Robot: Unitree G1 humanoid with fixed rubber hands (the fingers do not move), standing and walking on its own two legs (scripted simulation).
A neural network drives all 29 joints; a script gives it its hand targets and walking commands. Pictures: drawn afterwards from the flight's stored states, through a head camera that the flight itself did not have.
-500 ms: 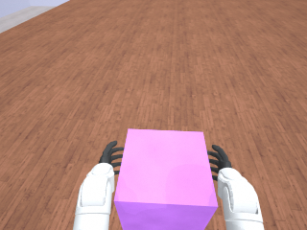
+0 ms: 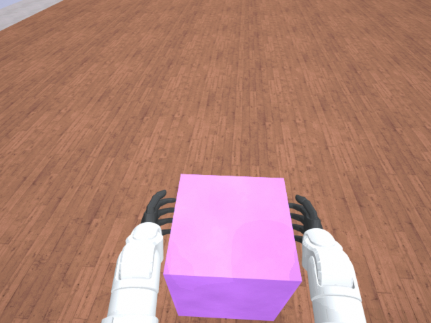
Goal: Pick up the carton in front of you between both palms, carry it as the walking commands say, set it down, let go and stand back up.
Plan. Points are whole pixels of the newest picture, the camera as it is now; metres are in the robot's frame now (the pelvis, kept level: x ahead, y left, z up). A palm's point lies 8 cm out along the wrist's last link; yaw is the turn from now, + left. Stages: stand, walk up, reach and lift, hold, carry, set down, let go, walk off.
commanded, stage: carry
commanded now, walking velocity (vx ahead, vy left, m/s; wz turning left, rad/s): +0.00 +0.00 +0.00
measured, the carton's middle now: (228, 250) +0.29 +0.00 -0.04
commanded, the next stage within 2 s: hold in 0.52 s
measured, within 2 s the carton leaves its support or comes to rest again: neither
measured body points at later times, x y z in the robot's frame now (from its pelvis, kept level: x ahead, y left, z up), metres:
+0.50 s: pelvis -0.01 -0.01 +0.00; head -0.03 -0.01 +0.45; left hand +0.29 +0.14 +0.04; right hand +0.29 -0.16 +0.03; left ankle +0.06 +0.13 -0.73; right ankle -0.06 -0.09 -0.73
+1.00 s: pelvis -0.03 +0.04 +0.00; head -0.03 +0.05 +0.45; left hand +0.33 +0.11 +0.03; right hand +0.27 -0.18 +0.02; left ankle +0.06 +0.16 -0.73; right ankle -0.06 -0.09 -0.73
